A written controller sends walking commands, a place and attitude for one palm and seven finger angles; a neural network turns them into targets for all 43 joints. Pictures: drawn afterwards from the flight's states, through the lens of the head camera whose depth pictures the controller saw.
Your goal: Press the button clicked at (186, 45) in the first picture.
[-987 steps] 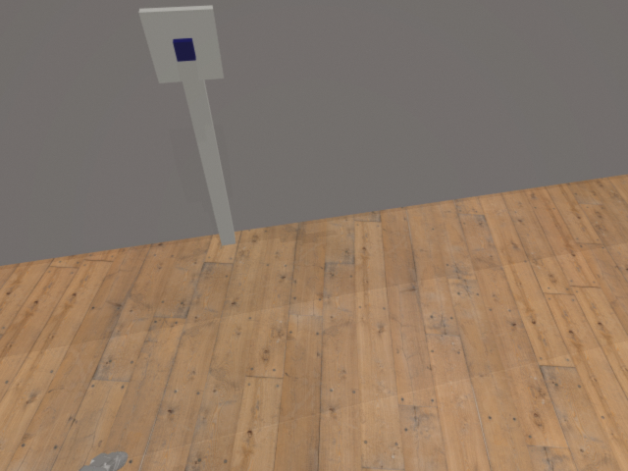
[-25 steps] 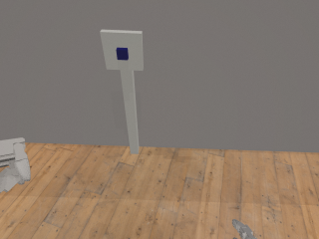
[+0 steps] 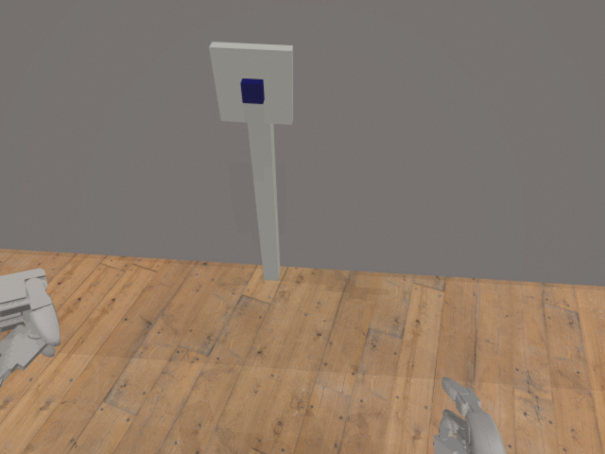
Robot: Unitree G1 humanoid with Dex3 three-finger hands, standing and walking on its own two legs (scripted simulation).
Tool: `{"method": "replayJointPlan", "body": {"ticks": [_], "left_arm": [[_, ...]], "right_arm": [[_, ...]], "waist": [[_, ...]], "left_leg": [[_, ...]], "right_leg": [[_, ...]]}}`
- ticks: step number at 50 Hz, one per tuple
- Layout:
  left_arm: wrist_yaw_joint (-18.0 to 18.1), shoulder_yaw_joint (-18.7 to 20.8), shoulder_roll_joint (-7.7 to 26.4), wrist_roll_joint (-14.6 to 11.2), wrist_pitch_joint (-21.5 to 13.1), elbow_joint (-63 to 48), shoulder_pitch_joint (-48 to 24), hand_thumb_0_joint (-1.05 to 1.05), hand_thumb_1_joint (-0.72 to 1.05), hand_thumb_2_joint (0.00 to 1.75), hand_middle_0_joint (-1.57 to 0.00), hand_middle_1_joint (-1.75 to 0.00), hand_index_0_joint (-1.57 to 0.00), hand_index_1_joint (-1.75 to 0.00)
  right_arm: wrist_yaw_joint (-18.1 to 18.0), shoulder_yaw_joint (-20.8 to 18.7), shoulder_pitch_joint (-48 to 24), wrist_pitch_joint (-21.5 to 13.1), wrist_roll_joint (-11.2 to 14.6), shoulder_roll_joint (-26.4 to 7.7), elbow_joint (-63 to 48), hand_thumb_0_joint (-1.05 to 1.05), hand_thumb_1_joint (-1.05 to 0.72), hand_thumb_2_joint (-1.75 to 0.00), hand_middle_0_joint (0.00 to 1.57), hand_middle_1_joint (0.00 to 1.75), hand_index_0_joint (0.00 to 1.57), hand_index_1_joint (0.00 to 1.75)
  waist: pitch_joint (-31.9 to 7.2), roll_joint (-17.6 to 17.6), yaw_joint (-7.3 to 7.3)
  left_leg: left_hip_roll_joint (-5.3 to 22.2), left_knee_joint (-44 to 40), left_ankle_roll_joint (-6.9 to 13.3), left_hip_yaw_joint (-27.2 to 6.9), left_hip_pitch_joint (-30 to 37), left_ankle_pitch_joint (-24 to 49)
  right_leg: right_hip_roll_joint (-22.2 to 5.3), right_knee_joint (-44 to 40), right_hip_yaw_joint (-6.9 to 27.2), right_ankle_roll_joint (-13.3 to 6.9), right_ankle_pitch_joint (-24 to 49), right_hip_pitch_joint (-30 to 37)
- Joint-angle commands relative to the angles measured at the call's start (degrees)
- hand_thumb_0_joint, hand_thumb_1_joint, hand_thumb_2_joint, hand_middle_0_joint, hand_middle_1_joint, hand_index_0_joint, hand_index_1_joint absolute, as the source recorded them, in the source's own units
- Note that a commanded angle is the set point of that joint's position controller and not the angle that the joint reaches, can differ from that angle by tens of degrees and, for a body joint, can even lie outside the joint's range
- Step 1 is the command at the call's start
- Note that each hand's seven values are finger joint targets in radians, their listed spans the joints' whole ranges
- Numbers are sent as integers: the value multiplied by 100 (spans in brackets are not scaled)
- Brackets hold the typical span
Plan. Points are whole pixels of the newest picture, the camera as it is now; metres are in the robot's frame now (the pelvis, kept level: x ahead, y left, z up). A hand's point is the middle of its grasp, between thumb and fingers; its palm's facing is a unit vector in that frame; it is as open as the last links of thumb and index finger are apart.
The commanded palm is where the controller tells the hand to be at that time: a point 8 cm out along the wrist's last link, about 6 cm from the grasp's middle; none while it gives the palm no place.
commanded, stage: stop stepping back and stand still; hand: left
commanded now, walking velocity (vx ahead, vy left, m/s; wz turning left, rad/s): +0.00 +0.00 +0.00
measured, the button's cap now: (253, 90) +0.85 +0.16 +0.06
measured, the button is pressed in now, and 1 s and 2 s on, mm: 0 0 0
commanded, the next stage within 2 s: let the arm hang, fingers relaxed in 0.48 s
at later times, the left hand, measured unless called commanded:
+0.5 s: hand (46, 328) +0.20 +0.26 +0.16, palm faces +0.32 -0.83 -0.46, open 3.1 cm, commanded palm +0.14 +0.30 +0.18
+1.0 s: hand out of the picture -0.01 +0.20 -0.17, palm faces +0.03 -0.97 -0.23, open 4.0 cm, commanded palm none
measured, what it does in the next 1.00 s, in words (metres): stands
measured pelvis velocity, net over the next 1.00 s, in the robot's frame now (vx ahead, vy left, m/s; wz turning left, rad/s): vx -0.02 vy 0.01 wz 0.02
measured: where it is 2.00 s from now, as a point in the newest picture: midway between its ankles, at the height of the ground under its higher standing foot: outside the picture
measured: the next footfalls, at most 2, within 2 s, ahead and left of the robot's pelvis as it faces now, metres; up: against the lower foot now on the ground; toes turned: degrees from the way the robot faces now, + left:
none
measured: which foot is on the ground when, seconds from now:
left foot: down 0.00-1.00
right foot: down 0.00-1.00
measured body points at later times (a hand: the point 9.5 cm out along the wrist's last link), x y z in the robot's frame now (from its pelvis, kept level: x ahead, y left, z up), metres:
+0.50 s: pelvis +0.01 +0.02 +0.01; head +0.02 +0.03 +0.46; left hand +0.18 +0.30 +0.18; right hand +0.19 -0.21 -0.07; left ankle +0.01 +0.12 -0.73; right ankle +0.02 -0.09 -0.73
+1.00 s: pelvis -0.02 +0.01 +0.00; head +0.00 +0.02 +0.45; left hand -0.01 +0.26 -0.15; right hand +0.00 -0.25 -0.14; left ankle +0.01 +0.12 -0.73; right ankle +0.02 -0.09 -0.73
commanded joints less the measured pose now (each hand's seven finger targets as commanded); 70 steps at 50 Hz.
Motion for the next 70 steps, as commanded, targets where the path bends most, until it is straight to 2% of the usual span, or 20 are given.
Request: {"method": "replayJointPlan", "body": {"ticks": [1,3,5,8,16,28,29,30,31,32,34,37,40,43,47,51,54,58,61,70], "left_arm": [[84,371,686,-45,-262,-1211,62,0,90,90,-130,-150,-130,-150],[129,524,864,-40,-245,-1368,9,0,90,90,-130,-150,-130,-150],[143,530,833,-37,-255,-1390,52,0,90,90,-130,-150,-130,-150],[161,562,890,-36,-253,-1448,-94,0,90,90,-130,-150,-130,-150],[107,423,683,-62,-222,-1181,266,0,90,90,-130,-150,-130,-150],[116,451,763,-80,-245,-1285,94,0,90,90,-130,-150,-130,-150],[-685,-1666,233,415,630,3654,-774,0,90,90,-130,-150,-130,-150],[-784,-1475,204,308,1086,3822,-777,0,90,90,-126,-146,-126,-146],[-800,-1499,129,307,1210,3760,-811,0,90,90,-123,-142,-123,-142],[-814,-1538,34,307,1217,3987,-999,0,90,90,-119,-138,-119,-138],[-815,-1624,85,333,1230,4563,-1331,0,90,90,-112,-130,-112,-130],[-821,-1700,254,360,1248,5632,-1737,0,90,90,-101,-118,-101,-118],[-779,-1895,93,294,1324,6602,-2019,0,90,90,-90,-106,-90,-106],[-752,-1979,53,252,1316,7333,-2032,0,90,90,-79,-94,-79,-94],[-720,-1946,-208,230,1285,8163,-1811,0,90,90,-64,-78,-64,-78],[-729,-1961,-143,209,1286,8616,-1944,0,90,90,-49,-62,-49,-62],[-723,-1958,-168,208,1276,8875,-1996,0,90,90,-38,-50,-38,-50],[-702,-1941,-196,211,1279,9087,-1978,0,90,90,-24,-34,-24,-34],[-692,-1935,-262,205,1280,9197,-2009,0,90,90,-20,-30,-20,-30],[-675,-1931,-389,214,1291,9315,-2063,0,90,90,-20,-30,-20,-30]], "right_arm": [[-48,-284,-448,-211,16,-791,-804,0,-90,-90,20,30,20,30],[-101,-268,-541,-197,-18,-799,-818,0,-90,-90,20,30,20,30],[-138,-223,-552,-173,-36,-766,-853,0,-90,-90,20,30,20,30],[-186,-210,-610,-179,-31,-768,-874,0,-90,-90,20,30,20,30],[-154,-259,-540,-160,12,-812,-913,0,-90,-90,20,30,20,30],[-202,-269,-591,-116,-14,-830,-967,0,-90,-90,20,30,20,30],[378,-554,-843,-346,59,-1964,532,0,-90,-90,20,30,20,30],[381,-545,-371,71,88,-1701,478,0,-90,-90,20,30,20,30],[357,-506,-313,186,75,-1636,356,0,-90,-90,20,30,20,30],[356,-456,-342,237,12,-1574,405,0,-90,-90,20,30,20,30],[326,-370,-403,341,-72,-1596,404,0,-90,-90,20,30,20,30],[296,-328,-414,480,-126,-1600,610,0,-90,-90,20,30,20,30],[289,-207,-255,654,-142,-1219,973,0,-90,-90,20,30,20,30],[267,-146,-148,710,-146,-1092,1306,0,-90,-90,20,30,20,30],[198,-137,69,753,-144,-846,1747,0,-90,-90,20,30,20,30],[177,-184,404,821,-128,-827,2088,0,-90,-90,20,30,20,30],[162,-221,627,826,-130,-825,2310,0,-90,-90,20,30,20,30],[147,-239,787,812,-121,-791,2504,0,-90,-90,20,30,20,30],[136,-221,845,790,-131,-693,2630,0,-90,-90,20,30,20,30],[121,-205,758,763,-140,-559,2768,0,-90,-90,20,30,20,30]], "waist": [[-521,-402,2],[-539,-154,39],[-536,155,75],[-528,437,105],[-708,245,91],[-476,320,87],[209,377,-192],[-268,490,-109],[-199,597,-118],[-319,537,-75],[-310,-292,-3],[-436,-1123,38],[-208,-504,-38],[-198,457,-1],[-169,885,58],[237,451,-3],[370,-10,-31],[402,-175,-21],[427,-241,-21],[582,81,21]], "left_leg": [[79,-169,75,-279,33,660],[166,-471,106,-336,249,884],[314,-778,150,-474,312,1161],[414,-998,151,-571,266,1403],[363,-915,43,-456,318,2020],[268,-1129,50,-467,18,953],[463,-181,142,-605,-396,1746],[532,-309,80,-542,-2,1898],[607,-396,138,-596,-83,1610],[747,-542,300,-857,-471,1230],[807,-725,460,-1149,-718,1137],[478,-506,362,-935,-468,887],[221,-470,243,-686,-127,451],[317,-774,218,-755,-76,439],[347,-986,178,-688,-194,64],[315,-1043,173,-671,-208,-386],[335,-1034,200,-652,-83,-345],[336,-1076,221,-627,-48,-324],[342,-1105,218,-597,-14,-181],[399,-1338,200,-660,-184,-199]], "right_leg": [[-966,-978,1353,-92,1278,429],[-764,-890,1119,10,1133,386],[-511,-689,846,114,1115,471],[-347,-535,635,192,1196,627],[-318,-499,507,207,1878,949],[-317,-831,575,213,1194,849],[-771,-25,255,46,1489,-182],[-711,-186,616,4,943,-301],[-612,-117,465,53,406,-374],[-512,197,373,51,-77,-287],[-371,364,431,26,-174,47],[-651,-185,757,-93,318,233],[-859,-609,1028,-214,-90,-150],[-718,-657,887,-136,-168,72],[-693,-876,834,-146,-158,433],[-727,-1255,879,-182,-795,153],[-727,-1395,867,-194,-1010,-20],[-709,-1425,863,-178,-1087,-28],[-739,-1410,834,-179,-995,-22],[-670,-1278,782,-120,-668,110]]}}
